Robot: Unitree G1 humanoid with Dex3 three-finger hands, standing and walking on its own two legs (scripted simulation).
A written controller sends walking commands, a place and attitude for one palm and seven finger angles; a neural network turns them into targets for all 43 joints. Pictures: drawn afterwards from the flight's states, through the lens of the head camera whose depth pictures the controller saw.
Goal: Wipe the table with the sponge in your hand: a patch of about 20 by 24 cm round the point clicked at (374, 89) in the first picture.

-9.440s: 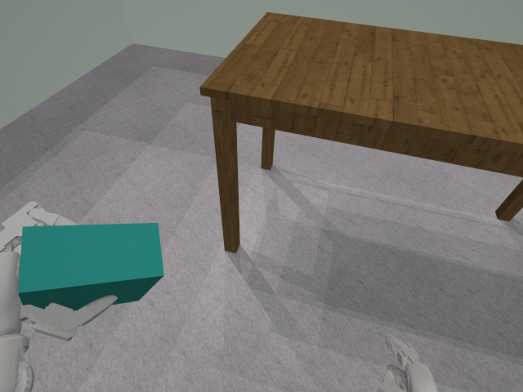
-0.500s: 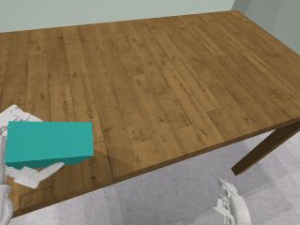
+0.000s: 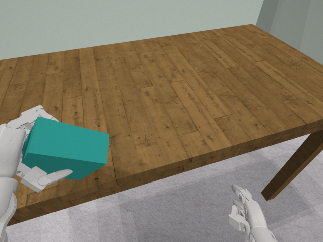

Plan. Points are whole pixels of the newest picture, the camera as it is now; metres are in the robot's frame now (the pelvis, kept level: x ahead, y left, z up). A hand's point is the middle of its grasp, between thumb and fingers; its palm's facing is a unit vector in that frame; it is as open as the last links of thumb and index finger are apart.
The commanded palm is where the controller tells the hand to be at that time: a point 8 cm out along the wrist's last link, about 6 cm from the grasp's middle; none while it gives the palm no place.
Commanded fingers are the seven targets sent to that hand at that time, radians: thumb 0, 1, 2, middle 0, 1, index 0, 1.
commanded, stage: turn the palm down, sponge in hand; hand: left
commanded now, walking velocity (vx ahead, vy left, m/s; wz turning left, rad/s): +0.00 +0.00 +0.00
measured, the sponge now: (73, 155) +0.23 +0.21 +0.15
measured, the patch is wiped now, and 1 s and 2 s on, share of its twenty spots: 0.00 0.00 0.00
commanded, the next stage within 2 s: move the sponge above the wiping area in 1.86 s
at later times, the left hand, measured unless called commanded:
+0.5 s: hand (41, 133) +0.24 +0.25 +0.21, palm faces +0.34 -0.45 -0.82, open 10.2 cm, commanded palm +0.19 +0.27 +0.25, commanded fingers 0.00 0.10 1.30 -1.20 -1.60 -1.20 -1.60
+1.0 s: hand (20, 126) +0.24 +0.29 +0.22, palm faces +0.28 -0.25 -0.93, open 10.2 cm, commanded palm +0.19 +0.28 +0.29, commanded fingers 0.00 0.10 1.30 -1.20 -1.60 -1.20 -1.60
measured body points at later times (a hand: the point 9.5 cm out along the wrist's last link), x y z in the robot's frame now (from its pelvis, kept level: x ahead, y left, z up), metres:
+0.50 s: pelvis +0.01 -0.04 -0.01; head +0.00 -0.08 +0.44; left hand +0.21 +0.27 +0.25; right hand +0.22 -0.28 -0.09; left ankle +0.04 +0.10 -0.73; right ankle +0.02 -0.10 -0.73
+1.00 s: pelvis +0.00 +0.00 +0.01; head -0.01 -0.04 +0.45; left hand +0.22 +0.30 +0.27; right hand +0.27 -0.19 -0.06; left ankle +0.04 +0.10 -0.73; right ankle +0.02 -0.10 -0.73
